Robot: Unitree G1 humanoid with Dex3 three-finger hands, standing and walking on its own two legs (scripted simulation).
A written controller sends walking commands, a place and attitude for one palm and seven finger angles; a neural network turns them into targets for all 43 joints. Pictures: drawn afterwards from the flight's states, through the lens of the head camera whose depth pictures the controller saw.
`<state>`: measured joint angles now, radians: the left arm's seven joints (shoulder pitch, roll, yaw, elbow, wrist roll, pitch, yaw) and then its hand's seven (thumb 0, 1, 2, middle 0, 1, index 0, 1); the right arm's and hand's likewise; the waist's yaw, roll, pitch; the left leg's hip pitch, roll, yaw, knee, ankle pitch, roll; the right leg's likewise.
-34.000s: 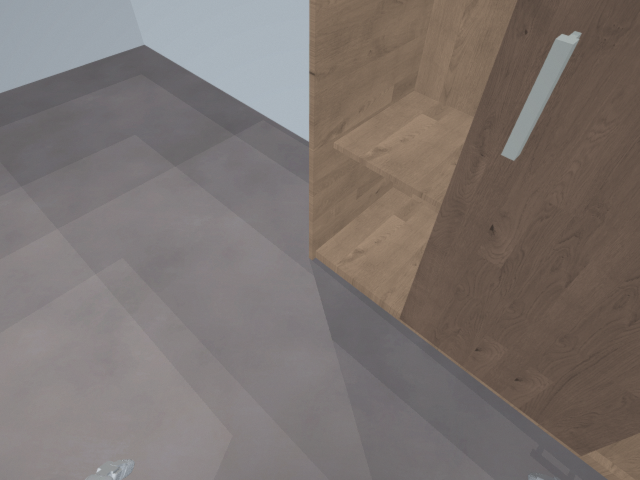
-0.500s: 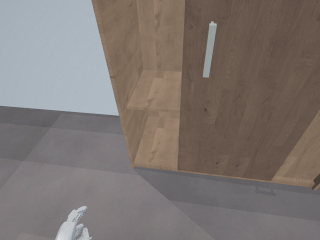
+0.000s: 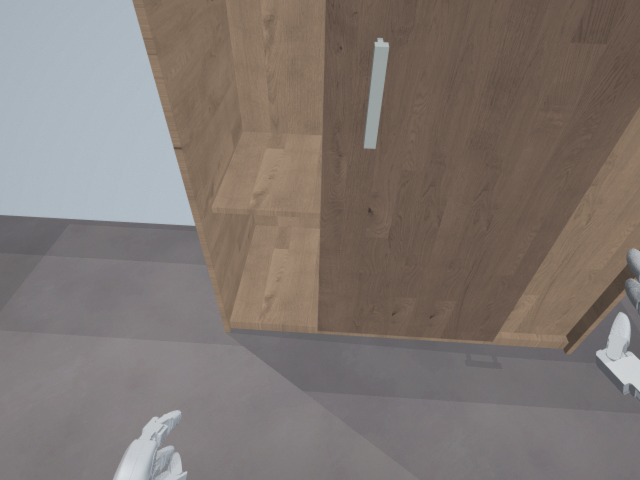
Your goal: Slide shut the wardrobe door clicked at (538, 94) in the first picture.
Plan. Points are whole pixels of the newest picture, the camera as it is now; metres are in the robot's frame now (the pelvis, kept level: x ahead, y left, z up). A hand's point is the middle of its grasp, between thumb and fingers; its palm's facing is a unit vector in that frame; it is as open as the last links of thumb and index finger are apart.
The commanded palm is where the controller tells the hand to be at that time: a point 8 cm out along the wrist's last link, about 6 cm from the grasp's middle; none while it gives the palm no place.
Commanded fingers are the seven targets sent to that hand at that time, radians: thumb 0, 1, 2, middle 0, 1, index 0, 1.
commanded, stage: let the arm hang, fingers relaxed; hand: right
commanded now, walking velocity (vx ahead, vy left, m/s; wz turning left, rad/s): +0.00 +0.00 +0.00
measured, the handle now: (374, 95) +0.75 -0.06 +0.16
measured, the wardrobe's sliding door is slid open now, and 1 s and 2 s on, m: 0.32 0.32 0.32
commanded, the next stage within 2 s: look to check the result in 1.04 s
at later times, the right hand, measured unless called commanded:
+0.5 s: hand out of the picture -0.04 -0.22 -0.16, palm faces +0.00 +0.97 -0.26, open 7.2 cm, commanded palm none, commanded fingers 0.00 -0.90 -0.90 0.20 0.30 0.20 0.30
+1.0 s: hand out of the picture +0.02 -0.18 -0.16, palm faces -0.01 +0.98 -0.19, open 7.3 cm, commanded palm none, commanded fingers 0.00 -0.90 -0.90 0.20 0.30 0.20 0.30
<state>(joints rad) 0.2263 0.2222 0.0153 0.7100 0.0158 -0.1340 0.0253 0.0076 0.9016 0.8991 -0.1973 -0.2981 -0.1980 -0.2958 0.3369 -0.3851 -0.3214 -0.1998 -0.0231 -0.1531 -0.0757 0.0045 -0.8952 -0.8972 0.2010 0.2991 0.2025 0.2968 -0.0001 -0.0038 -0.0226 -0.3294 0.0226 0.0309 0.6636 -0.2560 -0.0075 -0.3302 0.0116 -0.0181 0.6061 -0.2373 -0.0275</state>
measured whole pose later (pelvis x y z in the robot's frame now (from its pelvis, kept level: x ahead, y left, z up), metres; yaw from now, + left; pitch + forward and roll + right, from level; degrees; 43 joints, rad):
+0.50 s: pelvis -0.01 -0.01 +0.01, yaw +0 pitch -1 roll +1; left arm 0.35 0.17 0.02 1.04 0.03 0.05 0.01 0.01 0.91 0.90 -0.20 -0.30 -0.20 -0.30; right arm 0.37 -0.22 -0.02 1.06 -0.02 0.04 -0.01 -0.01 -0.94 -0.90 0.20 0.30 0.20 0.30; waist 0.02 -0.04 0.04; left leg -0.28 0.01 0.01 0.47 -0.21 -0.01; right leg -0.33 0.01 -0.02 0.51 -0.17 -0.04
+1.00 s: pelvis +0.01 -0.01 +0.01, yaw +1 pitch +0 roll +0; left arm 0.28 0.14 0.02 1.09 0.03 0.02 0.02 0.00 0.91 0.90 -0.20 -0.30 -0.20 -0.30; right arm 0.26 -0.15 -0.01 1.11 -0.02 0.00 -0.02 0.00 -0.92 -0.90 0.20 0.30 0.20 0.30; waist 0.02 -0.02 0.03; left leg -0.24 0.02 -0.01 0.43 -0.18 -0.02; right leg -0.27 0.02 -0.04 0.43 -0.16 -0.04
